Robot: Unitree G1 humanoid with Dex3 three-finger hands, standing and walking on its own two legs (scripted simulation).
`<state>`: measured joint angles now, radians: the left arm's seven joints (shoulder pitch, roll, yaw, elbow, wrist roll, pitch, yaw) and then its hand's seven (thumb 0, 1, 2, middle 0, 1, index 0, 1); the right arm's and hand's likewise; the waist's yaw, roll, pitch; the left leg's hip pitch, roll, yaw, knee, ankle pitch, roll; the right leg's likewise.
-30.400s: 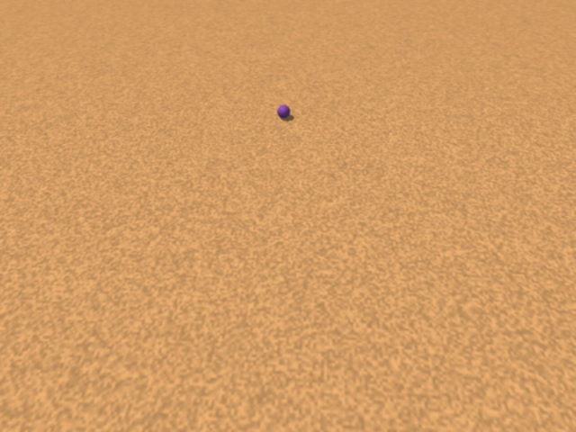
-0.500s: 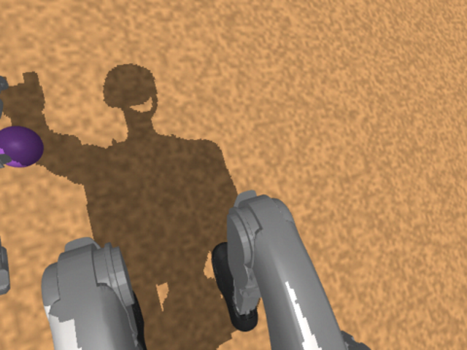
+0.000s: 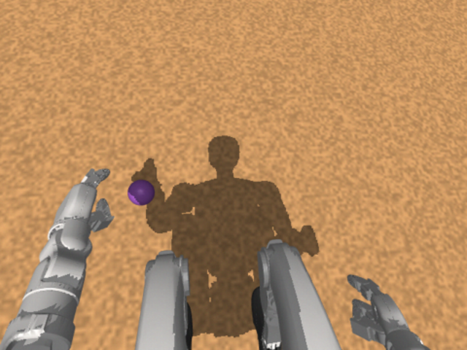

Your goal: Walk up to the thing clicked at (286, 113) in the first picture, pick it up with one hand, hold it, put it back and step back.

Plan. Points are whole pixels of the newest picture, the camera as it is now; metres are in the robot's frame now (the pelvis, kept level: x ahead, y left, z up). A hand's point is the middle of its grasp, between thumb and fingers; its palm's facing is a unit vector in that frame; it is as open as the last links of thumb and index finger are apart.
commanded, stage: home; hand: left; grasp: from above
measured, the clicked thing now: (141, 192) +0.53 +0.23 -0.45
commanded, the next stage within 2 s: none
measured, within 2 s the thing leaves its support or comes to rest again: neither
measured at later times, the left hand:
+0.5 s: hand (71, 257) +0.27 +0.19 +0.09, palm faces +0.10 -0.97 -0.22, open 7.4 cm
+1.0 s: hand (2, 319) +0.22 +0.19 +0.18, palm faces +0.13 -0.97 -0.20, open 7.4 cm
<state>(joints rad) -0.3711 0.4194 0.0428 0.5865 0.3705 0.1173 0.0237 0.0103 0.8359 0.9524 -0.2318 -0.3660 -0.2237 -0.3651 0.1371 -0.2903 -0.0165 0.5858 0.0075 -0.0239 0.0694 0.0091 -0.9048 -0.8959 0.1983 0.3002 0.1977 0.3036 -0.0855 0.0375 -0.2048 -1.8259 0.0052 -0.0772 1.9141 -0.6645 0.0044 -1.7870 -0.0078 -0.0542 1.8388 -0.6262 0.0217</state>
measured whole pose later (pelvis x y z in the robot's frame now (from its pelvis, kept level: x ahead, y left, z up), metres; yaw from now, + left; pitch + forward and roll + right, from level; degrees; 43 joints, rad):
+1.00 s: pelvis +0.07 +0.00 +0.23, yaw +4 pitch +10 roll -3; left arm 0.51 0.22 0.03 -0.12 -0.05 0.44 0.02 0.02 0.91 0.90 -0.21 -0.30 -0.20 -0.30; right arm 0.28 -0.22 0.05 0.51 0.01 -0.23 -0.18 0.02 -0.90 -0.90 0.20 0.30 0.20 0.30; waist -0.04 0.05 -0.17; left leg -0.69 0.02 -0.07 1.01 -0.49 0.00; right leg -0.64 0.00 -0.06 0.93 -0.46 0.02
